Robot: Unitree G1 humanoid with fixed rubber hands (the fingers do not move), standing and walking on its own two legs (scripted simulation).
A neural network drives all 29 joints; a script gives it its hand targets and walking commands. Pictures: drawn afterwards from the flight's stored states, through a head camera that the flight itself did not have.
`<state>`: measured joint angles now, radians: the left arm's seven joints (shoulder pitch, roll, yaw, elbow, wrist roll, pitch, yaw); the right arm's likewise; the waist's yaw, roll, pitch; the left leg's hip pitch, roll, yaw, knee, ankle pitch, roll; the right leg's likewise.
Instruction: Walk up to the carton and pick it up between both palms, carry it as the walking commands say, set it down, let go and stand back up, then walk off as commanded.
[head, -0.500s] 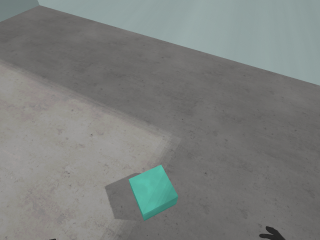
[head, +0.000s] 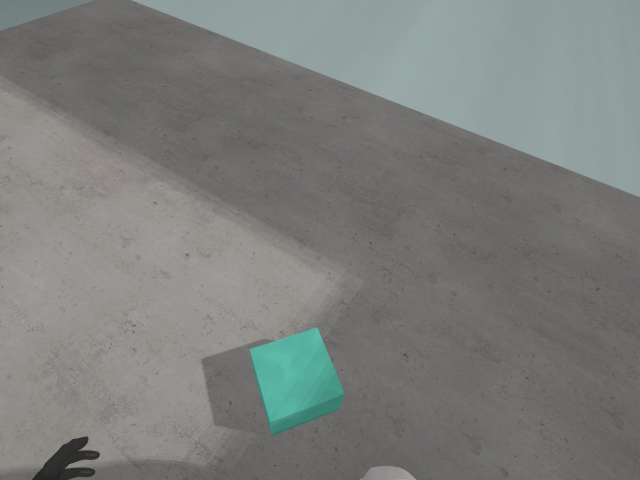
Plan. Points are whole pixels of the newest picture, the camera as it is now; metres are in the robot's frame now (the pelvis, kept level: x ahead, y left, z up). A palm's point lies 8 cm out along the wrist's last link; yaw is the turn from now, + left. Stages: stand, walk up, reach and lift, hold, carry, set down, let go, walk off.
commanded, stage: walk up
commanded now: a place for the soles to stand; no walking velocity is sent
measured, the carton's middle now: (295, 380) +0.47 +0.04 -0.70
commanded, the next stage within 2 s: none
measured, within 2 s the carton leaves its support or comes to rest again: neither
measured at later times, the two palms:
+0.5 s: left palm out of the picture +0.03 +0.22 -0.12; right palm (605, 427) +0.20 -0.39 -0.09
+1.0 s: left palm out of the picture +0.07 +0.21 -0.10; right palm (550, 357) +0.31 -0.37 -0.11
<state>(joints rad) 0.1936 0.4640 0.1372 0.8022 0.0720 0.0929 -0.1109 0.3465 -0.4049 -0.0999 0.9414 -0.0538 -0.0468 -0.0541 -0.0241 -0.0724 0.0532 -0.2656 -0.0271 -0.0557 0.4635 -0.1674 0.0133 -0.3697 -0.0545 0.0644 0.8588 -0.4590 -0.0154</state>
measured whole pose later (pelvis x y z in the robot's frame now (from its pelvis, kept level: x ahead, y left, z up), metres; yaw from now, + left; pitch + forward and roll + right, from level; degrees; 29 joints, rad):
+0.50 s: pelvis +0.05 -0.10 -0.01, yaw +15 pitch -1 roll +1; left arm 0.29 0.42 0.08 0.77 0.01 0.03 -0.05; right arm 0.32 -0.40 -0.04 0.81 -0.03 -0.08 -0.02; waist 0.01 -0.06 0.05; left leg -0.31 -0.05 -0.02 0.60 -0.28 0.03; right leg -0.33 -0.04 -0.06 0.76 -0.48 -0.02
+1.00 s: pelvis +0.09 -0.12 +0.00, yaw +23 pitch -1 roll +0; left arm 0.08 0.39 0.04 0.96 0.01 -0.01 0.00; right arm 0.12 -0.39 -0.02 0.98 -0.02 -0.02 0.00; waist 0.01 0.01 0.07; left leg -0.23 -0.02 -0.13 0.54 -0.28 -0.02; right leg -0.17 -0.04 -0.17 0.51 -0.31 -0.02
